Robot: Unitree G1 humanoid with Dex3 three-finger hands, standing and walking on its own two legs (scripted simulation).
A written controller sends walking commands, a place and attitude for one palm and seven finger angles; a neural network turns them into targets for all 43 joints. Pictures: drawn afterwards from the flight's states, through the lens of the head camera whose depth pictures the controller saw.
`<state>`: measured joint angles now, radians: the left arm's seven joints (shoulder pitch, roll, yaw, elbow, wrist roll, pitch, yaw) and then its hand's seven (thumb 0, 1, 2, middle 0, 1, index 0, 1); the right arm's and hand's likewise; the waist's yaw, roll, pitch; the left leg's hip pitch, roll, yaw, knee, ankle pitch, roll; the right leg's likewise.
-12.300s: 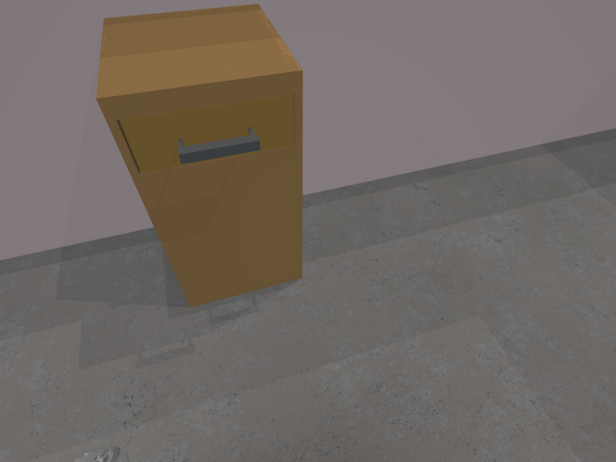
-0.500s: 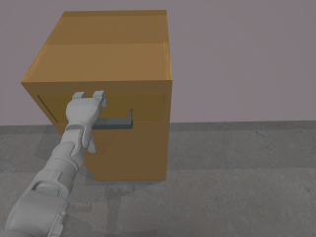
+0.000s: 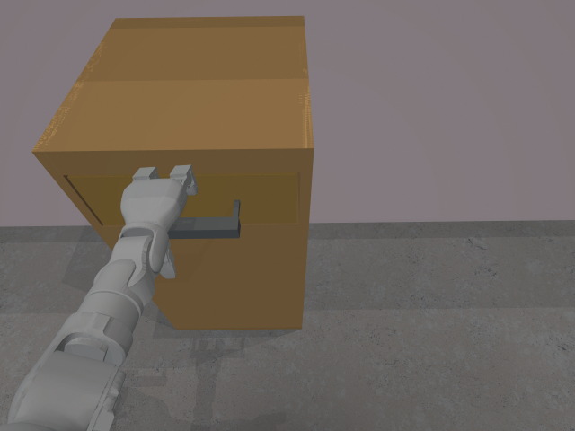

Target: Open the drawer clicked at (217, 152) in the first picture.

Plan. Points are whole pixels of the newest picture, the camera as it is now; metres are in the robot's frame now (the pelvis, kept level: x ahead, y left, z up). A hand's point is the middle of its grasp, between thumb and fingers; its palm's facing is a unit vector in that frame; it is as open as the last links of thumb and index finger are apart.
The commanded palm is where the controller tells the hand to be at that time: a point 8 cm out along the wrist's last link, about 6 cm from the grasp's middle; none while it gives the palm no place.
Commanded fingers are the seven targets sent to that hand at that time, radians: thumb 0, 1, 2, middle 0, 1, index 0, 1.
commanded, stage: move the hooked fingers above the handle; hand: left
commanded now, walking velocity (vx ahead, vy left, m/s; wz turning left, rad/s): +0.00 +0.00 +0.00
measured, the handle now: (189, 217) +0.47 +0.19 -0.03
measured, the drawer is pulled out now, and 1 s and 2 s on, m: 0.00 0.00 0.00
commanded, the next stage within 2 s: lower the fingers behind the handle in 0.12 s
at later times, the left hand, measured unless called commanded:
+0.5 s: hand (169, 234) +0.41 +0.20 +0.01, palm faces -0.04 -0.05 -1.00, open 13.8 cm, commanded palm +0.39 +0.20 +0.07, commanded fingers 0.00 -0.50 0.30 -0.30 -1.20 -0.30 -1.20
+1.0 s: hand (175, 244) +0.41 +0.20 -0.02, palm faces -0.01 -0.04 -1.00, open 13.8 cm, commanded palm +0.38 +0.20 +0.04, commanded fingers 0.00 -0.50 0.30 -0.30 -1.20 -0.30 -1.20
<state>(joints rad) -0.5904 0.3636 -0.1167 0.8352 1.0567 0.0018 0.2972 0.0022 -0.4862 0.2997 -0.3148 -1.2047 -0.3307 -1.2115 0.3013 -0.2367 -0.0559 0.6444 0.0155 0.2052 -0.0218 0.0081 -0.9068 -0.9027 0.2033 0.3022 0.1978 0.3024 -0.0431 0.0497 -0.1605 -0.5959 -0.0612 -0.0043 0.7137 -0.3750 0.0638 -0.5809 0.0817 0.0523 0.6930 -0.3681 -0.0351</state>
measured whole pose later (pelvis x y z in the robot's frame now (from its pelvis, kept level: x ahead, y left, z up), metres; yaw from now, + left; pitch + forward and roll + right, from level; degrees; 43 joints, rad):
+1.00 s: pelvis -0.01 +0.00 -0.02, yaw +0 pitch +18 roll -1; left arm -0.57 0.33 -0.09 0.92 1.11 -0.02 0.45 0.00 -0.49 0.30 -0.31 -1.20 -0.32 -1.20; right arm 0.31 -0.24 -0.07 0.68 0.00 0.19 -0.01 0.01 -0.91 -0.90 0.20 0.30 0.20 0.30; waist -0.06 0.05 -0.20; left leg -0.74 -0.06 0.00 0.84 -0.42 0.06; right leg -0.72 0.09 0.05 0.82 -0.41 -0.03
